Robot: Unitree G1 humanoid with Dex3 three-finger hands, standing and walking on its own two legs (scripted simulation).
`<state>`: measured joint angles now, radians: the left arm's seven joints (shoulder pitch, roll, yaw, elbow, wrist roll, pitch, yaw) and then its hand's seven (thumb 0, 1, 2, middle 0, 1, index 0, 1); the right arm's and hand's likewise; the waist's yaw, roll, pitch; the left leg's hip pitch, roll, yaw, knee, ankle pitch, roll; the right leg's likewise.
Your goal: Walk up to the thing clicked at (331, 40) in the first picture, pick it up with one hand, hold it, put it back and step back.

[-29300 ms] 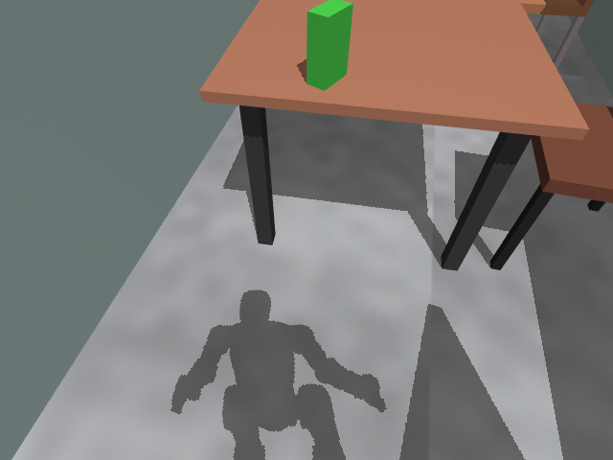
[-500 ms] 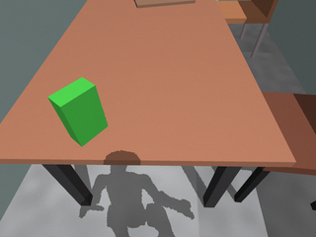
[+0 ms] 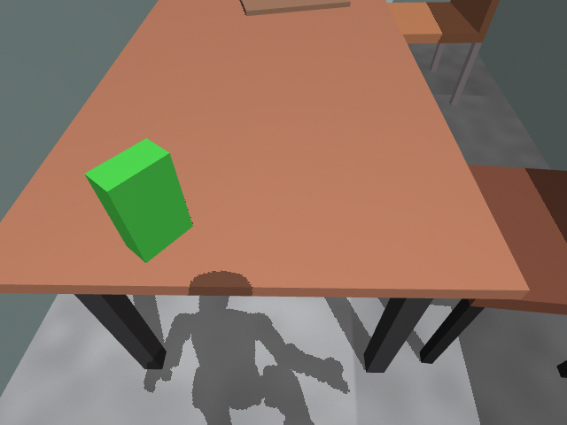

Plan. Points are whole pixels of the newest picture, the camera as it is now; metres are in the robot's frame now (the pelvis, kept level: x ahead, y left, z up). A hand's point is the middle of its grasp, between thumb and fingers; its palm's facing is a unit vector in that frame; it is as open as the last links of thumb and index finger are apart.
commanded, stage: stand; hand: left
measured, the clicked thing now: (146, 203) +0.46 +0.24 +0.04
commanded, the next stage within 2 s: step back in 1.88 s
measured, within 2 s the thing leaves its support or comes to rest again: neither
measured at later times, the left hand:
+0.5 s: hand out of the picture +0.07 +0.26 -0.15, palm faces -0.02 -0.94 -0.35, open 7.4 cm
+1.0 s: hand out of the picture +0.07 +0.26 -0.16, palm faces -0.03 -0.94 -0.35, open 7.4 cm
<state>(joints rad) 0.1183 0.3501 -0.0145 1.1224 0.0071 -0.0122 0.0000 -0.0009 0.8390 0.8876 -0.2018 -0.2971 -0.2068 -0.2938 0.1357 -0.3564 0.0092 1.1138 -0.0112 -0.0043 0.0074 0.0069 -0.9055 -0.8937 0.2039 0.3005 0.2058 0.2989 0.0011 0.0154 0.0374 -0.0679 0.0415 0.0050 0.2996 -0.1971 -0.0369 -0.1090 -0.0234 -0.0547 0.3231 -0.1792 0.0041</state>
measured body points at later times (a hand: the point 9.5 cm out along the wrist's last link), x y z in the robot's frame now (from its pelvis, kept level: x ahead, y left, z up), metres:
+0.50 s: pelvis +0.00 +0.00 +0.00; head +0.00 +0.00 +0.45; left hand +0.07 +0.30 -0.13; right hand +0.07 -0.30 -0.14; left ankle -0.02 +0.14 -0.75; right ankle +0.00 -0.12 -0.75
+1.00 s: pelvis +0.00 +0.00 +0.00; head +0.01 +0.00 +0.45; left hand +0.07 +0.30 -0.13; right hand +0.07 -0.30 -0.14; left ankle -0.02 +0.14 -0.75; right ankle +0.00 -0.12 -0.75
